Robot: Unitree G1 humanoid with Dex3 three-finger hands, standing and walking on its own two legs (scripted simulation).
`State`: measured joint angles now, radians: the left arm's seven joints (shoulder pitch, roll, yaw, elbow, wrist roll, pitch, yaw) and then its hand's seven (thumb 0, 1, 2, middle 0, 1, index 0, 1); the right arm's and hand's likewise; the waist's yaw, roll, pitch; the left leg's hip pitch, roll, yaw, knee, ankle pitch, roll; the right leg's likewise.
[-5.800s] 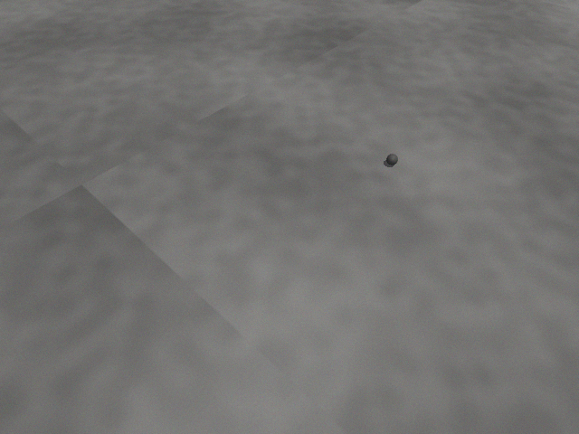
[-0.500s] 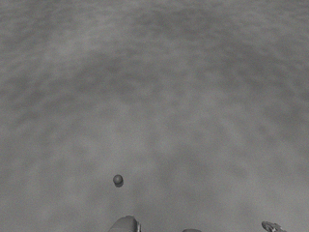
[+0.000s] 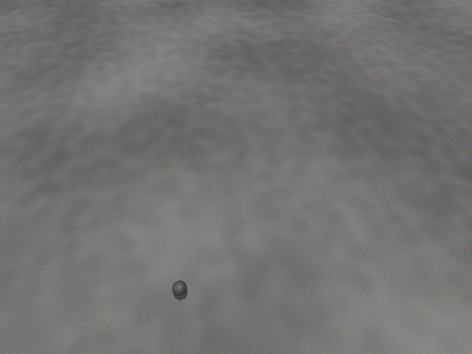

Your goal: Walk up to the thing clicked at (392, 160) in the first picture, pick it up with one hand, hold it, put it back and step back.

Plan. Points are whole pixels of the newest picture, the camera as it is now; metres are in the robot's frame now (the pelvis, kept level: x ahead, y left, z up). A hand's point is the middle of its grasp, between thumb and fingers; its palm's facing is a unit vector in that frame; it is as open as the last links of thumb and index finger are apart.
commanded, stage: walk up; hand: left
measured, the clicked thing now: (179, 287) +0.48 +0.24 -0.74
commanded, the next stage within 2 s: none
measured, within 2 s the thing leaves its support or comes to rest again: neither
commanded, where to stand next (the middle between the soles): +0.10 +0.02 m, yaw +1 degrees
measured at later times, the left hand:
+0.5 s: hand out of the picture +0.12 +0.27 -0.14, palm faces +0.04 -0.93 -0.36, open 7.3 cm
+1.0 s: hand out of the picture +0.10 +0.27 -0.15, palm faces +0.08 -0.93 -0.36, open 7.3 cm
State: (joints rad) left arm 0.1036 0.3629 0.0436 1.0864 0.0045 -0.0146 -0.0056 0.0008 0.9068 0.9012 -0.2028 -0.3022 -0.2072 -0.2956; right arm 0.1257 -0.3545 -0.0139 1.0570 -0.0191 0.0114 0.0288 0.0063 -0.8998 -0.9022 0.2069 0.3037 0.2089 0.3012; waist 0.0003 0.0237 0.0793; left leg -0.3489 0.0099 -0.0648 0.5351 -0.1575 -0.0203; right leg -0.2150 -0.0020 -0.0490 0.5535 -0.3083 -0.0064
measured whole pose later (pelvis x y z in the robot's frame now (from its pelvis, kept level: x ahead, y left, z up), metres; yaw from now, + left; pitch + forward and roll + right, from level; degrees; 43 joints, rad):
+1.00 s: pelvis +0.02 +0.00 +0.00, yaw +3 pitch -2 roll -1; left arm 0.08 0.37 0.05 1.09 0.01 0.00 0.00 0.00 0.91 0.90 -0.20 -0.30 -0.21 -0.30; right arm 0.07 -0.36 -0.02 1.05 -0.01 0.02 0.02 0.01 -0.90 -0.90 0.21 0.30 0.21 0.30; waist 0.01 0.02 0.09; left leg -0.30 -0.02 -0.11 0.50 -0.16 -0.01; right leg -0.13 -0.03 -0.10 0.48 -0.31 0.00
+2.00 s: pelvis -0.03 +0.00 +0.01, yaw +2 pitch -3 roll +0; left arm 0.17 0.33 0.02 1.04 0.01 -0.02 0.00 0.00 0.91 0.90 -0.20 -0.30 -0.21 -0.30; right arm 0.13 -0.35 -0.03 1.02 -0.01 0.01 0.02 0.01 -0.90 -0.90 0.20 0.30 0.21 0.30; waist -0.01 0.02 0.06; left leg -0.24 0.01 -0.02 0.49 -0.19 -0.01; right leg -0.14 0.01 0.04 0.50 -0.31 0.00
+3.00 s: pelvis +0.04 +0.00 +0.00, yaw +1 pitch -1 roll -1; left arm 0.07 0.37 0.04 0.94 -0.03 0.03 0.02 0.00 0.91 0.90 -0.20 -0.30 -0.21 -0.30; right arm 0.04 -0.35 -0.03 0.93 0.00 0.02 -0.01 0.00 -0.90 -0.90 0.21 0.30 0.21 0.30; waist 0.01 -0.01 0.18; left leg -0.34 0.02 -0.03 0.53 -0.17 0.00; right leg -0.33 0.05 0.07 0.99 -0.58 -0.03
